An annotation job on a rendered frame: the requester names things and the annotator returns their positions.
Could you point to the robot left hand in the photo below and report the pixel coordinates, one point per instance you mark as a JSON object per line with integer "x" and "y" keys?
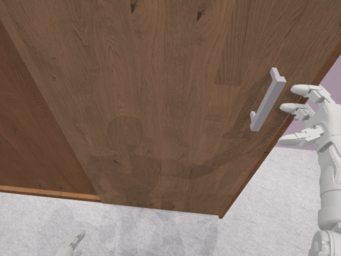
{"x": 70, "y": 244}

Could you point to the handle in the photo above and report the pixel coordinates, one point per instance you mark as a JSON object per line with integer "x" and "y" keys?
{"x": 278, "y": 83}

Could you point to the wardrobe door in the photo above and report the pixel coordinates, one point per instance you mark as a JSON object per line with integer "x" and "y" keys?
{"x": 154, "y": 96}
{"x": 34, "y": 152}

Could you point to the robot right upper arm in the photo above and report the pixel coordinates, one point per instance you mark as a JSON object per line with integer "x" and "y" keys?
{"x": 325, "y": 243}

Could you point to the robot right hand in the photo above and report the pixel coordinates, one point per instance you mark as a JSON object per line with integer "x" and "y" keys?
{"x": 328, "y": 117}

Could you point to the right robot forearm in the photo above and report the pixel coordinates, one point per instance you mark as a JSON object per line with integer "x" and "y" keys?
{"x": 329, "y": 152}

